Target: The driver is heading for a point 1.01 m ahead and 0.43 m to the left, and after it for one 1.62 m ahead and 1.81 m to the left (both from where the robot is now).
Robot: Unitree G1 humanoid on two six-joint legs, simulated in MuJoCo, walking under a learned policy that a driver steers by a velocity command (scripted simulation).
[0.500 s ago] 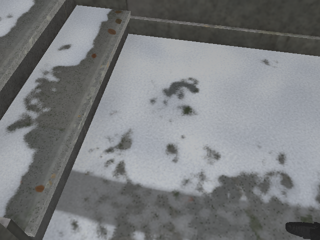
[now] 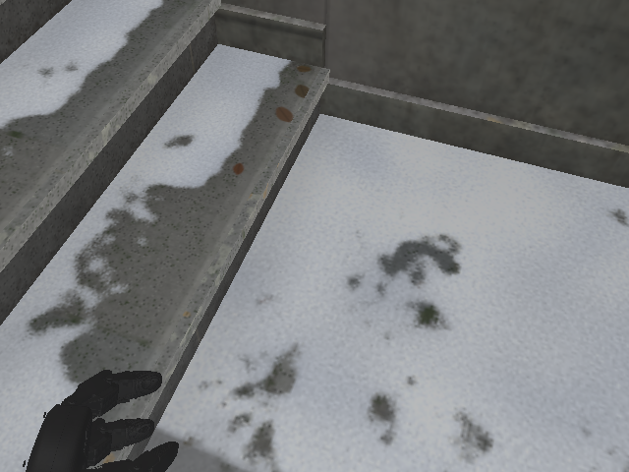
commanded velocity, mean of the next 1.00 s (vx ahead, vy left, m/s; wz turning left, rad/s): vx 0.50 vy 0.00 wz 0.32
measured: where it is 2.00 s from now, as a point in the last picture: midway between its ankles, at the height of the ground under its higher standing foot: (108, 171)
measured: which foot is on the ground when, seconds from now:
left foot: down 0.00-0.00, up 0.02-0.46, down 0.48-0.92, up 0.94-1.00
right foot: down 0.00-0.50, up 0.52-0.88, down 0.90-1.00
